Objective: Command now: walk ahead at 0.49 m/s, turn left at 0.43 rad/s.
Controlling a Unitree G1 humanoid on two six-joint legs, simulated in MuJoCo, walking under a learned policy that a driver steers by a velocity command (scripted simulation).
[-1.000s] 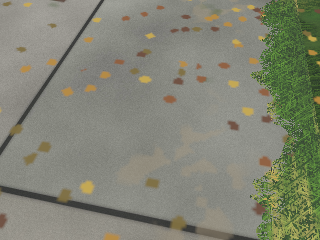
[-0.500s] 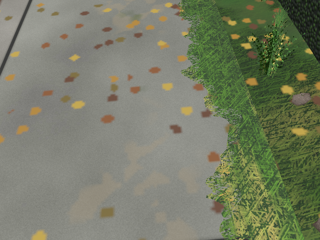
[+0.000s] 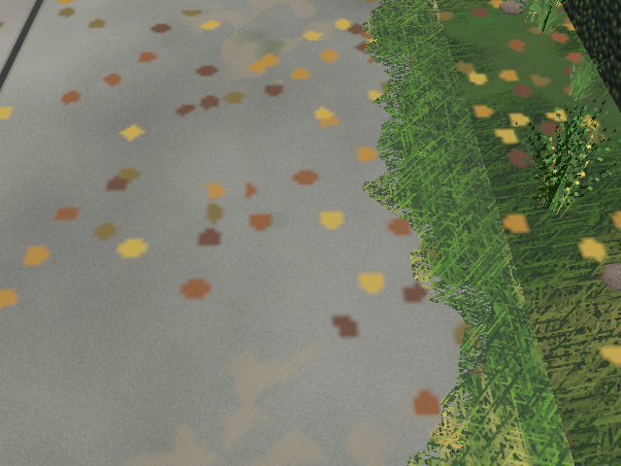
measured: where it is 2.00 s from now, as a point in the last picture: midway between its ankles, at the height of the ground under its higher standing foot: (290, 234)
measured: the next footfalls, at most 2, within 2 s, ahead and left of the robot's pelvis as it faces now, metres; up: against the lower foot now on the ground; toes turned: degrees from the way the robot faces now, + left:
right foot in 0.32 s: +0.38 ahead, -0.15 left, +0.00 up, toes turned +15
left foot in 0.80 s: +0.56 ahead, +0.18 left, +0.00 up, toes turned +18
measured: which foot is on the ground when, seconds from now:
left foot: down 0.00-0.30, up 0.32-0.78, down 0.80-1.00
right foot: up 0.00-0.30, down 0.32-0.80, up 0.82-1.00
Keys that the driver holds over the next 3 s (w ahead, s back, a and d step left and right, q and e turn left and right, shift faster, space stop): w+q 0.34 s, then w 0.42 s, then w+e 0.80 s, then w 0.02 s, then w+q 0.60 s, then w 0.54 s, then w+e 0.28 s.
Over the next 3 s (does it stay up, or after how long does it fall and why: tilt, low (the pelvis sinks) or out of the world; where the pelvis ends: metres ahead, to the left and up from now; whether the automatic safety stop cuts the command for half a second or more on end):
stays up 1.64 0.19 0.00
